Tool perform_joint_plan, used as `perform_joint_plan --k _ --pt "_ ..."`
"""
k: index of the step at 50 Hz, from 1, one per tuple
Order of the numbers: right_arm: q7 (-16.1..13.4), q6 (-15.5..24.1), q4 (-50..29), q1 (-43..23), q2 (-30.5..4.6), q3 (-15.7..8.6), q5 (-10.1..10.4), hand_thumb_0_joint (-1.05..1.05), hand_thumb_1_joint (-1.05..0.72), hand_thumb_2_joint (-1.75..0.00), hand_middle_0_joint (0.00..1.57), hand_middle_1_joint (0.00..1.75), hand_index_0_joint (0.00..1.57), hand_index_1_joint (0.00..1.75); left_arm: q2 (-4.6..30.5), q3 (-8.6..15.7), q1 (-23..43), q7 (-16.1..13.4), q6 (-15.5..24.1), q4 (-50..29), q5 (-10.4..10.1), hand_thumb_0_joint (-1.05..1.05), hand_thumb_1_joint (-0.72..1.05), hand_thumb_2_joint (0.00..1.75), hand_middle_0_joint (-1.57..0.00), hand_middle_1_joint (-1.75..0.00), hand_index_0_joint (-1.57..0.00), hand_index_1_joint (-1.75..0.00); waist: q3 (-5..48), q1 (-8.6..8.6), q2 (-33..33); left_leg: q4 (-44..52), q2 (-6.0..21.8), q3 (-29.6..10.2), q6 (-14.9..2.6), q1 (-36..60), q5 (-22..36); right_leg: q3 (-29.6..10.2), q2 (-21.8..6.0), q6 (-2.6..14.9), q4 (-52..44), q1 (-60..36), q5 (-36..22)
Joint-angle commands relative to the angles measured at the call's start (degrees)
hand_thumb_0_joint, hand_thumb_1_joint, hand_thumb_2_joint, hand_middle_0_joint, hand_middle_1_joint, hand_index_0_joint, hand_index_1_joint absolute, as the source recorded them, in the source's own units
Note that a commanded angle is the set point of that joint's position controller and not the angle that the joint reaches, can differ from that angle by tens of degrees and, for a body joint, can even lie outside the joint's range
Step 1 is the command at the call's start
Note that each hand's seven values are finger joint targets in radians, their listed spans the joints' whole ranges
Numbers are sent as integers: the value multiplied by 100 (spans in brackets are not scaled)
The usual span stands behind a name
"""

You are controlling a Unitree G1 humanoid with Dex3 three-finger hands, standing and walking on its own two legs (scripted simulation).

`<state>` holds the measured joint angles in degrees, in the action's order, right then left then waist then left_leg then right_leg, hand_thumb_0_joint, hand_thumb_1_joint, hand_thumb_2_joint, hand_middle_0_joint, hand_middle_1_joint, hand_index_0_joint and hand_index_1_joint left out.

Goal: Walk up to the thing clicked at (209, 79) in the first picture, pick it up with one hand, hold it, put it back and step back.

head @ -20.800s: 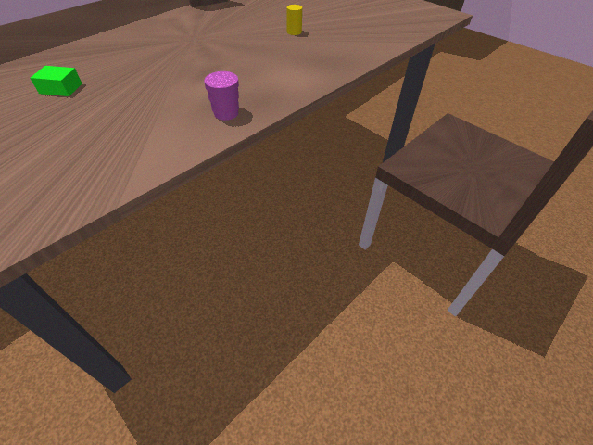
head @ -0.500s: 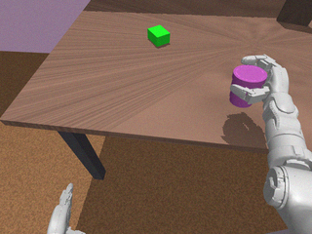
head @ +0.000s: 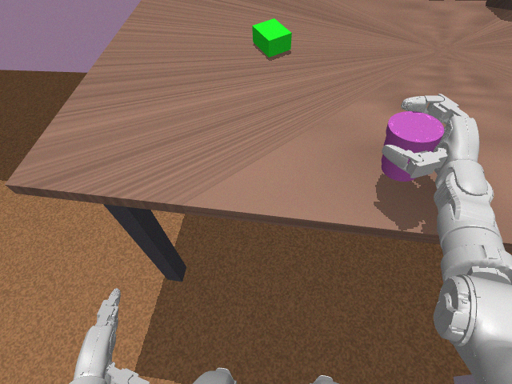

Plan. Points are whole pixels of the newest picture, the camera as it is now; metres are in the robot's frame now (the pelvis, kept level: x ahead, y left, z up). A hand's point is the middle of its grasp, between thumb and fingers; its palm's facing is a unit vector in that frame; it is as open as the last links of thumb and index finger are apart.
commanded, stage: lower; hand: right
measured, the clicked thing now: (407, 148) +0.47 -0.19 +0.08
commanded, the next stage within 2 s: loosen in 0.58 s
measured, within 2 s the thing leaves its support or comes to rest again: rests again in 0.46 s
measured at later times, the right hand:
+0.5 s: hand (406, 147) +0.49 -0.19 +0.07, palm faces +0.11 +0.99 +0.00, open 10.6 cm
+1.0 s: hand (407, 144) +0.49 -0.20 +0.07, palm faces +0.12 +0.99 +0.01, open 10.8 cm
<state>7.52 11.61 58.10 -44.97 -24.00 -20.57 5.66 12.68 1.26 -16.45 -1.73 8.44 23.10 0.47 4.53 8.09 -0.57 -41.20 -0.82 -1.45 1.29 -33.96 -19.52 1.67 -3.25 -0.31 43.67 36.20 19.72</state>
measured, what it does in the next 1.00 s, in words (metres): stands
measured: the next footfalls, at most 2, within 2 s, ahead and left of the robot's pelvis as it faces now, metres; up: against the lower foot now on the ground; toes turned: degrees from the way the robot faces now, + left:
none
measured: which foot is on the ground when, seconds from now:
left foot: down 0.00-1.00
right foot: down 0.00-1.00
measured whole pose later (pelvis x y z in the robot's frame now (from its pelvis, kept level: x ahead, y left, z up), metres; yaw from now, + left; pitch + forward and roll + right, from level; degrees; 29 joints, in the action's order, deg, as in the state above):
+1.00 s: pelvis -0.01 +0.00 -0.03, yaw +0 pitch +18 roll +2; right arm 6.9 17.2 65.9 -51.5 -27.6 -23.7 2.8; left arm 13.7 1.4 -19.5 -0.8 6.0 12.2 2.2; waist 6.8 10.7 0.3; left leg -53.1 -1.1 -0.3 1.2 -47.1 -23.7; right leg 0.1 -3.5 -0.3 55.9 49.9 23.7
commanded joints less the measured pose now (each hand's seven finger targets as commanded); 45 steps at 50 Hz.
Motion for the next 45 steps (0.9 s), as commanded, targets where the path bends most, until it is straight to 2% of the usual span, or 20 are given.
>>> perform_joint_plan --k 1,2,3,5,7,10,13,16,19,20,22,24,28,30,33,34,37,40,42,45 --pt "-38 712 -1636 -3477 -1602 -286 107 0 -11 -132 130 146 135 146 916 403 476 -60 310 -1271 -4 0 -53 4 -4 -4 -5 -4 3033 -8 752 262 -103 172 -115 524 1963 -125 130 90 -117 -1854 -2007" --pt "-78 746 -1802 -3726 -1792 -336 65 0 -10 -131 130 145 134 145 990 463 543 -86 304 -1296 12 0 -54 4 -4 -4 -4 -4 3319 -8 825 205 -111 181 -126 561 1966 -128 117 74 -92 -1977 -2047" --pt "-90 751 -1718 -3720 -1788 -293 40 0 -10 -131 130 145 134 145 915 431 290 -75 262 -965 32 0 -53 4 -4 -4 -5 -4 3096 -44 971 158 -122 195 -142 412 1863 -134 108 59 -93 -1897 -1990" --pt "-28 696 -752 -2930 -1072 -69 66 0 -9 -133 130 147 135 147 628 250 -113 -1 221 -651 36 0 -53 3 -4 -4 -5 -3 2365 97 702 154 -148 224 -140 129 1662 -152 118 74 -83 -1468 -1719" --pt "-77 830 -1273 -3462 -1762 -391 15 0 -9 -135 131 149 137 149 900 337 383 -42 272 -1442 37 0 -53 4 -4 -4 -5 -3 3161 33 654 89 -133 203 -120 472 1847 -156 120 88 -16 -1656 -1827" --pt "-29 800 -697 -3201 -1425 -210 -17 0 -8 -135 131 149 136 149 804 340 -203 -10 187 -973 84 0 -52 3 -4 -4 -5 -3 2570 152 631 -1 -153 237 -133 106 1726 -172 130 83 45 -1359 -1739" --pt "-74 914 -1382 -3724 -1925 -459 -22 0 -9 -135 132 149 137 149 943 376 263 -28 234 -1710 56 0 -53 3 -4 -4 -5 -3 3148 94 686 -64 -117 201 -118 327 1713 -159 135 109 100 -1411 -1566" --pt "-36 857 -597 -3147 -1388 -242 -22 0 -9 -135 132 150 137 150 861 430 -296 9 179 -1287 79 0 -53 3 -4 -4 -5 -3 2355 261 600 -81 -148 231 -140 -184 1293 -187 135 112 124 -994 -1091" --pt "-81 986 -1179 -3739 -1811 -339 -105 0 -10 -135 132 149 137 149 959 445 105 -23 231 -1793 104 0 -53 3 -4 -4 -5 -3 3074 156 803 -178 -131 205 -145 27 1389 -175 133 100 207 -1221 -1203" --pt "-84 970 -1041 -3717 -1701 -293 -100 0 -9 -135 132 149 137 149 1042 573 -22 -40 222 -1719 105 0 -53 3 -4 -4 -5 -3 3032 246 777 -219 -138 207 -146 -75 1395 -190 123 102 262 -1212 -1193" --pt "-30 961 -852 -3572 -1334 -160 -50 0 -9 -135 131 149 136 149 802 380 -250 1 221 -1525 116 0 -53 3 -4 -4 -5 -3 2908 290 870 -294 -155 251 -155 -296 1434 -247 105 81 332 -1256 -1429" --pt "-61 1028 -1293 -3905 -1845 -430 -67 0 -8 -136 132 149 137 150 1056 525 10 -31 252 -1882 119 0 -53 4 -4 -4 -5 -3 3519 220 932 -371 -169 284 -162 -187 1623 -298 77 52 411 -1569 -1897" --pt "-77 971 -489 -3345 -1434 -297 -106 0 -8 -135 131 149 136 149 776 326 -303 30 172 -1367 147 0 -54 4 -4 -4 -4 -3 2665 213 896 -413 -184 290 -195 -496 1336 -276 105 40 394 -949 -1507" --pt "-125 1059 -923 -3759 -1819 -434 -164 0 -7 -136 132 150 137 150 923 402 22 3 205 -1856 148 0 -53 3 -4 -4 -4 -3 3232 183 957 -460 -174 266 -191 -325 1364 -275 92 49 431 -1121 -1448" --pt "-86 1012 -282 -3294 -1476 -319 -186 0 -6 -136 131 150 137 150 828 359 -406 38 131 -1428 192 0 -53 3 -4 -4 -5 -3 2666 292 922 -528 -205 304 -203 -718 1194 -297 73 34 475 -836 -1336" --pt "-89 1053 -448 -3375 -1561 -360 -179 0 -7 -136 132 150 137 151 829 346 -325 51 146 -1671 178 0 -53 3 -4 -4 -5 -3 2871 280 975 -556 -187 275 -193 -565 1341 -287 94 42 516 -878 -1478" --pt "-88 1030 -628 -3499 -1746 -417 -230 0 3 -119 128 133 132 133 1063 554 -247 15 126 -2082 184 0 -49 0 -4 -5 -7 -2 3340 389 772 -585 -173 262 -152 -225 1693 -246 108 94 661 -919 -1617" --pt "-77 947 -291 -3176 -1581 -383 -192 0 10 -97 122 119 125 119 1000 541 -569 39 51 -1830 136 0 -49 1 -4 -5 -6 -2 2639 376 652 -523 -182 291 -166 -479 1287 -259 122 103 551 -551 -1131" --pt "-95 969 -502 -3431 -1784 -444 -238 0 14 -90 119 113 122 113 935 479 -219 38 79 -2141 125 0 -50 1 -4 -5 -7 -2 2911 322 563 -511 -158 250 -135 -250 1320 -228 135 139 608 -494 -1040" --pt "-56 975 -431 -3356 -1604 -319 -240 0 26 -73 116 101 118 101 871 440 -329 43 74 -2010 137 0 -50 2 -4 -5 -7 -2 2738 302 750 -569 -150 232 -157 -414 1247 -213 140 119 620 -489 -995"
